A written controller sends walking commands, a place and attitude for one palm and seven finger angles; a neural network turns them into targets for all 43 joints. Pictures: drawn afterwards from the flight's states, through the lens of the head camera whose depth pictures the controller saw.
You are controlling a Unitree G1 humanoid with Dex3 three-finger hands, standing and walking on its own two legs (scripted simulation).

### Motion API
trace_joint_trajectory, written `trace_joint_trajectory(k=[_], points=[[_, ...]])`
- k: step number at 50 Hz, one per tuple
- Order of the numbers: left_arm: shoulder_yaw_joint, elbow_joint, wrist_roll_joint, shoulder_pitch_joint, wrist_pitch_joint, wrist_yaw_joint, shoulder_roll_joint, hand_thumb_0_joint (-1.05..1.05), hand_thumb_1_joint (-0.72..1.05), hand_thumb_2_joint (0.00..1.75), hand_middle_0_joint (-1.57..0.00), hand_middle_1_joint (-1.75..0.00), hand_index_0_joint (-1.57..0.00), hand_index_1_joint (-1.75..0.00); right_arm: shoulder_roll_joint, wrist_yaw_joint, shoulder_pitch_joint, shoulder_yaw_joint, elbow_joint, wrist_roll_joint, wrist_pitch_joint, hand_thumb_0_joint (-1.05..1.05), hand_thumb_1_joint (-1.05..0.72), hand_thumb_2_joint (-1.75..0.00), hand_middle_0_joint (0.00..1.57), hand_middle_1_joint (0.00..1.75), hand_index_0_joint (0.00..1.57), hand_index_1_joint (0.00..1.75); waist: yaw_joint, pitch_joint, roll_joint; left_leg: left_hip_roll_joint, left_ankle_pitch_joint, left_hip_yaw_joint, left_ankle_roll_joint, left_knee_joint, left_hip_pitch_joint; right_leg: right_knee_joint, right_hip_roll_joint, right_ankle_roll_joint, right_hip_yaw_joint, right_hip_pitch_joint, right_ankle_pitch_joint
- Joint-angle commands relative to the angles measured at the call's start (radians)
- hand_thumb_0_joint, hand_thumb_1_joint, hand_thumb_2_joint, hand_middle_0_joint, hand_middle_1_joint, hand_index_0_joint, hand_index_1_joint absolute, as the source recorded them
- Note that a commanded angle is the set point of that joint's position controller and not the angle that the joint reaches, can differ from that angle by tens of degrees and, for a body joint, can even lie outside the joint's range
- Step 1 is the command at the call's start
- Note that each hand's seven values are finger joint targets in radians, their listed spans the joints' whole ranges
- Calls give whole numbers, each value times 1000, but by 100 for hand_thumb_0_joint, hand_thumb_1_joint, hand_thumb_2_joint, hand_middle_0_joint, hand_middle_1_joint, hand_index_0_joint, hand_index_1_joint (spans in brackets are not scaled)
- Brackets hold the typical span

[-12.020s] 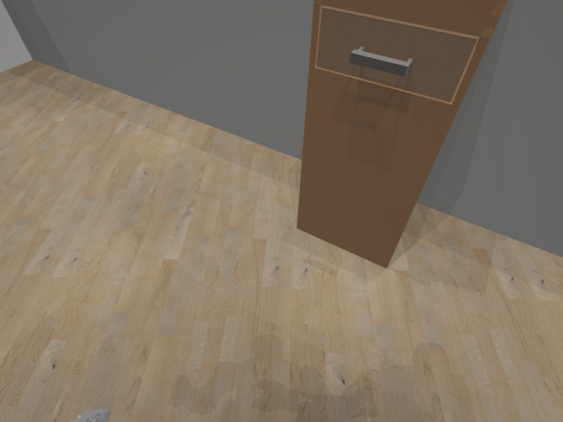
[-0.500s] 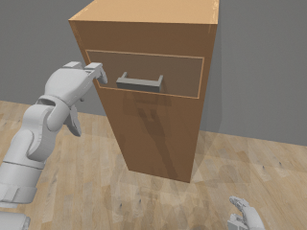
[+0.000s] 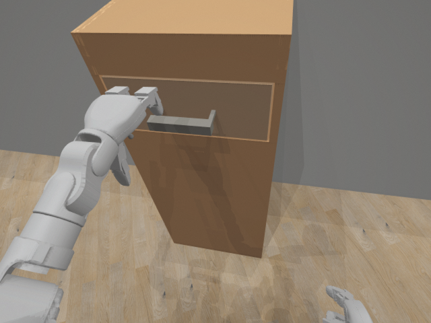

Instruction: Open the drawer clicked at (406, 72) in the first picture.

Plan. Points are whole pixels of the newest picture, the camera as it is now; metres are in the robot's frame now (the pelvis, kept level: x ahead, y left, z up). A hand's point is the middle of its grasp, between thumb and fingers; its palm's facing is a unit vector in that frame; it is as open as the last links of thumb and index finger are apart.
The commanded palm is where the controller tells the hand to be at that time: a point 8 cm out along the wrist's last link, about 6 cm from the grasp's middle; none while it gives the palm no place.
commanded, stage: move the hooked fingers above the handle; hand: left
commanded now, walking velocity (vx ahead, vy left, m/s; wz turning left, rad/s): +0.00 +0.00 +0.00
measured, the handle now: (183, 118) +0.52 +0.13 +0.09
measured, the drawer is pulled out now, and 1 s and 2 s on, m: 0.00 0.00 0.00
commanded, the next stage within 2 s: lower the fingers behind the handle in 1.46 s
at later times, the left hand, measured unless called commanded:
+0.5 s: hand (161, 122) +0.45 +0.15 +0.15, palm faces -0.01 -0.02 -1.00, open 13.9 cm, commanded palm +0.43 +0.15 +0.21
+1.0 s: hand (169, 113) +0.47 +0.14 +0.15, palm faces +0.01 -0.02 -1.00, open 13.8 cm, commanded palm +0.44 +0.15 +0.21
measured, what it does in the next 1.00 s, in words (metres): stands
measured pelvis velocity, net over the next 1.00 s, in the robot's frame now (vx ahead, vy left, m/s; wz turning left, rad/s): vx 0.01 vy -0.01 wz -0.04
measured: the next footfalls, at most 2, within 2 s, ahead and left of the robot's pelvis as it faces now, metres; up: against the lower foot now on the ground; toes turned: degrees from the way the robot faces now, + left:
none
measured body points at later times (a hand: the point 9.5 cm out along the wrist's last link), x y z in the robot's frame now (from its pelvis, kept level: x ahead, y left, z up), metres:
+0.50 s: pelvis +0.01 +0.00 +0.00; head +0.04 -0.04 +0.44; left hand +0.44 +0.15 +0.20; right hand +0.14 -0.25 -0.14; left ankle -0.01 +0.12 -0.74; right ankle -0.03 -0.11 -0.74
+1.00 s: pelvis +0.01 -0.01 -0.01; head +0.04 -0.04 +0.44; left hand +0.47 +0.14 +0.20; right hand +0.09 -0.27 -0.15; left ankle -0.01 +0.12 -0.74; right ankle -0.03 -0.11 -0.74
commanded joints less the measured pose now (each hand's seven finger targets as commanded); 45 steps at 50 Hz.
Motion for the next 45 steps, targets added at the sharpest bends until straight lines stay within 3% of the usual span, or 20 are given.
trace_joint_trajectory(k=[1, 5, 10, 11, 13, 16, 17, 21, 23, 24, 26, 28, 31, 34, 35, 36, 37, 39, 43, 45], points=[[103, -164, 8, -432, 3, 42, 178, 0, -50, 30, -30, -120, -30, -120, -99, -2, -88, -42, -135, -2, -29, 0, -90, -90, 20, 30, 20, 30, -14, -330, -95, -11, 374, 42, 22, 12, 132, -12, 1, -20, -22, 112, 398], [49, -111, 18, -507, 7, 51, 128, 0, -50, 30, -30, -120, -30, -120, -94, -5, -78, -39, -128, 1, -26, 0, -90, -90, 20, 30, 20, 30, -28, -307, -106, -11, 332, 41, 21, 13, 124, -13, 3, -22, -27, 74, 346], [67, -77, 33, -581, 5, 90, 144, 0, -50, 30, -30, -120, -30, -120, -88, -5, -55, -44, -121, -6, -27, 0, -90, -90, 20, 30, 20, 30, -17, -392, -86, -12, 397, 39, 21, 36, 138, 16, 4, -29, -24, 100, 398], [96, -32, 38, -585, 9, 100, 171, 0, -50, 30, -30, -120, -30, -120, -93, -8, -45, -45, -106, -7, -21, 0, -90, -90, 20, 30, 20, 30, -21, -372, -106, -7, 394, 40, 19, 34, 125, 17, 5, -28, -28, 95, 402], [79, -6, 38, -595, 20, 109, 148, 0, -50, 30, -30, -120, -30, -120, -91, -9, -48, -44, -108, -7, -18, 0, -90, -90, 20, 30, 20, 30, -18, -376, -112, -10, 386, 52, 21, 36, 112, 18, 0, -24, -22, 105, 419], [93, 58, 54, -585, 36, 112, 163, 0, -50, 30, -30, -120, -30, -120, -96, -10, -46, -44, -105, -5, -10, 0, -90, -90, 20, 30, 20, 30, -14, -370, -127, -9, 384, 58, 23, 36, 81, 26, -2, -24, -18, 120, 440], [59, 63, 55, -605, 40, 109, 129, 0, -50, 30, -30, -120, -30, -120, -93, -10, -43, -44, -107, -5, -8, 0, -90, -90, 20, 30, 20, 30, -22, -364, -129, -9, 378, 58, 24, 35, 84, 25, -2, -23, -19, 108, 438], [37, 113, 60, -646, 39, 91, 119, 0, -50, 30, -30, -120, -30, -120, -100, -17, -18, -54, -106, -1, -5, 0, -90, -90, 20, 30, 20, 30, -42, -366, -143, -9, 360, 56, 31, 49, 84, 28, -1, -22, -15, 87, 438], [-15, 137, 54, -698, 28, 83, 63, 0, -50, 30, -30, -120, -30, -120, -96, -23, -4, -57, -104, 1, -7, 0, -90, -90, 20, 30, 20, 30, -60, -353, -149, -11, 332, 55, 33, 54, 88, 25, 0, -18, -17, 52, 412], [-10, 154, 51, -719, 17, 82, 74, 0, -50, 30, -30, -120, -30, -120, -100, -27, 9, -60, -98, 0, -9, 0, -90, -90, 20, 30, 20, 30, -71, -349, -157, -11, 329, 56, 33, 57, 86, 21, -3, -20, -15, 51, 405], [18, 154, 52, -773, -9, 94, 106, 0, -50, 30, -30, -120, -30, -120, -98, -32, 33, -64, -90, -5, -14, 0, -90, -90, 20, 30, 20, 30, -65, -395, -125, -15, 346, 50, 35, 67, 96, 35, 1, -22, -12, 58, 433], [11, 176, 55, -818, -31, 110, 92, 0, -50, 30, -30, -120, -30, -120, -94, -35, 51, -67, -80, -7, -16, 0, -90, -90, 20, 30, 20, 30, -72, -407, -94, -14, 351, 48, 30, 72, 96, 42, 3, -24, -13, 39, 419], [23, 274, 60, -866, -40, 149, 95, 0, -50, 30, -30, -120, -30, -120, -97, -39, 86, -71, -55, -8, -22, 0, -90, -90, 20, 30, 20, 30, -86, -389, -125, -11, 328, 51, 30, 77, 72, 41, 8, -23, -16, 10, 393], [88, 287, 76, -893, -42, 185, 169, 0, -50, 30, -30, -120, -30, -120, -102, -36, 94, -74, -52, -16, -20, 0, -90, -90, 20, 30, 20, 30, -63, -460, -96, -11, 375, 57, 26, 81, 63, 58, 4, -29, -12, 65, 433], [85, 277, 86, -906, -39, 194, 165, 0, -50, 30, -30, -120, -30, -120, -96, -30, 90, -75, -55, -17, -21, 0, -90, -90, 20, 30, 20, 30, -57, -489, -65, -11, 393, 57, 27, 86, 65, 70, 7, -29, -9, 70, 456], [85, 300, 89, -878, -29, 200, 153, 0, -50, 30, -30, -120, -30, -120, -92, -29, 90, -77, -55, -19, -19, 0, -90, -90, 20, 30, 20, 30, -54, -497, -76, -9, 408, 62, 30, 91, 71, 72, 7, -28, -10, 76, 472], [99, 348, 97, -862, -14, 202, 168, 0, -50, 30, -30, -120, -30, -120, -98, -27, 91, -75, -49, -17, -15, 0, -90, -90, 20, 30, 20, 30, -58, -457, -96, -5, 396, 64, 28, 86, 44, 71, 8, -27, -13, 69, 470], [108, 392, 99, -807, 10, 190, 171, 0, -50, 30, -30, -120, -30, -120, -107, -26, 89, -76, -56, -14, -7, 0, -90, -90, 20, 30, 20, 30, -51, -447, -149, -3, 394, 71, 31, 80, 19, 67, 4, -24, -13, 93, 485], [108, 355, 104, -783, 16, 169, 184, 0, -50, 30, -30, -120, -30, -120, -107, -32, 67, -72, -73, -10, 1, 0, -90, -90, 20, 30, 20, 30, -45, -408, -151, -1, 347, 80, 36, 66, 5, 59, 0, -18, -6, 89, 470], [97, 301, 96, -786, 8, 160, 179, 0, -50, 30, -30, -120, -30, -120, -107, -33, 57, -72, -90, -9, -1, 0, -90, -90, 20, 30, 20, 30, -42, -443, -150, -5, 343, 79, 41, 65, 17, 54, -3, -16, 3, 114, 475]])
